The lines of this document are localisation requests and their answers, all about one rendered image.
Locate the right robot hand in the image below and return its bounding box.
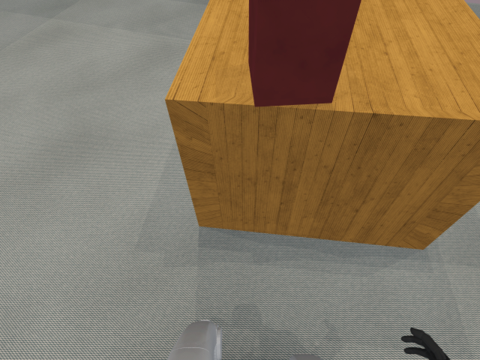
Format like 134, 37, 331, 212
401, 328, 450, 360

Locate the pedestal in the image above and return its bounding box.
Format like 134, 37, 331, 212
165, 0, 480, 250

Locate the carton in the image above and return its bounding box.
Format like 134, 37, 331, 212
248, 0, 361, 107

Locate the left robot thigh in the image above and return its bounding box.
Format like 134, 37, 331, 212
167, 321, 222, 360

